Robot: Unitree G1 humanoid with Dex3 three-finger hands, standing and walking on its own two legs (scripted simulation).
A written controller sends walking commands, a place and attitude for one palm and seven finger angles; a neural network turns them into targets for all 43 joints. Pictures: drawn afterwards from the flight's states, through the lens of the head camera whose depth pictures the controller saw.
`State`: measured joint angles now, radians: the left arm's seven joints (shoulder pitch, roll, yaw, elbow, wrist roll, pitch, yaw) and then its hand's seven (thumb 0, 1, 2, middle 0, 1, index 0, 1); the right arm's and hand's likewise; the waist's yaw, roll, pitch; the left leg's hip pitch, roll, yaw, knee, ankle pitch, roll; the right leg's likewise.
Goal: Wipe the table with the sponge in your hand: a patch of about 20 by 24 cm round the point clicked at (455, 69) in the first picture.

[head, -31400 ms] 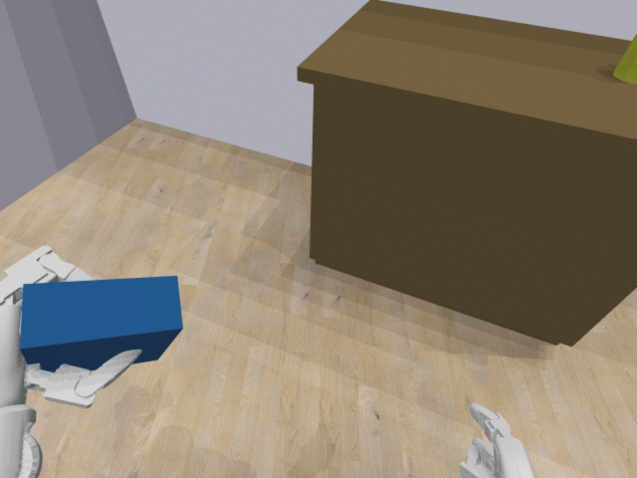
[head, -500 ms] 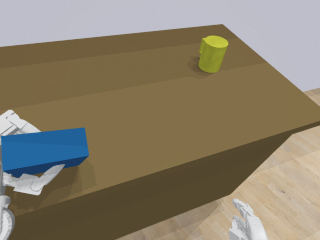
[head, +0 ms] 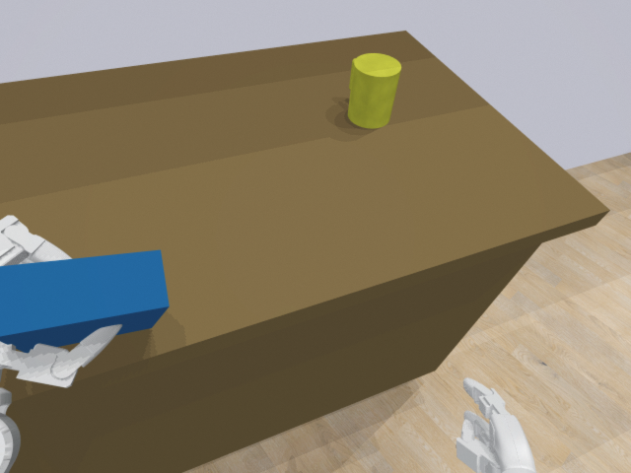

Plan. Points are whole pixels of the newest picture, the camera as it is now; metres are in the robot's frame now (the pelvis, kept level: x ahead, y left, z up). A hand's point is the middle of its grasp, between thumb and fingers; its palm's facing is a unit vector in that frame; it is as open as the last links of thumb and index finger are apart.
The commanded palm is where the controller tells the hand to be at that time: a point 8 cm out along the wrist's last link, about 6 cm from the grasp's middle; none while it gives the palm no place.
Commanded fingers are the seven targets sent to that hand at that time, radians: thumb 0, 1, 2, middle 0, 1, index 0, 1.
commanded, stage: come to a stop and stand still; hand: left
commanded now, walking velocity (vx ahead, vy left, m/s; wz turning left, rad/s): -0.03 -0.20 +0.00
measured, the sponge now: (111, 301) +0.23 +0.22 +0.15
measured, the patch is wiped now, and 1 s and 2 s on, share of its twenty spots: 0.00 0.00 0.00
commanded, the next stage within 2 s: look again from close up in 1.28 s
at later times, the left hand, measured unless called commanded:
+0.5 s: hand (28, 262) +0.24 +0.27 +0.20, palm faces +0.42 -0.78 -0.45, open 9.1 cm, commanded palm +0.16 +0.29 +0.18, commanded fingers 0.00 0.10 1.30 -1.20 -1.60 -1.20 -1.60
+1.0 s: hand out of the picture +0.23 +0.34 +0.17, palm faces +0.41 -0.86 -0.30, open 9.1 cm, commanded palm +0.17 +0.37 +0.18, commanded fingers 0.00 0.10 1.30 -1.20 -1.60 -1.20 -1.60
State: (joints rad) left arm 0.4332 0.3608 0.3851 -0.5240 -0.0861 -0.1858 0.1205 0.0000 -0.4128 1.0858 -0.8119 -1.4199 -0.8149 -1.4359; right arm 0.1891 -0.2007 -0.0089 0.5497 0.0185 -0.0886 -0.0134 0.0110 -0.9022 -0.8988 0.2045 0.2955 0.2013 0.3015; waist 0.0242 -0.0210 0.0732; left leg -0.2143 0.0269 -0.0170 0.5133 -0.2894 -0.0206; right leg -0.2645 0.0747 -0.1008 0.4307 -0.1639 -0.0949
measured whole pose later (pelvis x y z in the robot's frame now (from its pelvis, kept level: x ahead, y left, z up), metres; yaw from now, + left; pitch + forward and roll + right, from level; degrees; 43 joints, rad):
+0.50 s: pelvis +0.01 +0.01 +0.00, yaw +1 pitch +1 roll -1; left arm 0.27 0.48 0.40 -0.41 -0.04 -0.23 0.10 -0.02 -0.42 1.09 -0.82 -1.41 -0.82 -1.43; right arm 0.21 -0.21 -0.01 0.59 0.02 -0.10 -0.05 0.01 -0.91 -0.90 0.20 0.29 0.20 0.30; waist 0.05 0.00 0.06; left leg -0.20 0.01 0.00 0.48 -0.27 0.01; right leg -0.24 0.07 -0.12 0.35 -0.13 -0.06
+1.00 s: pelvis +0.01 +0.09 +0.00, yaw +0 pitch -3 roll -1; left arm 0.33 0.35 0.36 -0.46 -0.03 -0.23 0.10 -0.01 -0.42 1.09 -0.82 -1.41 -0.82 -1.43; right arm 0.19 -0.17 0.02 0.55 0.01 -0.12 0.02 0.01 -0.90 -0.90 0.20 0.30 0.20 0.30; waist 0.04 -0.05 0.08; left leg -0.13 -0.11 0.06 0.47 -0.30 0.11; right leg -0.24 -0.04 -0.03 0.50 -0.22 -0.01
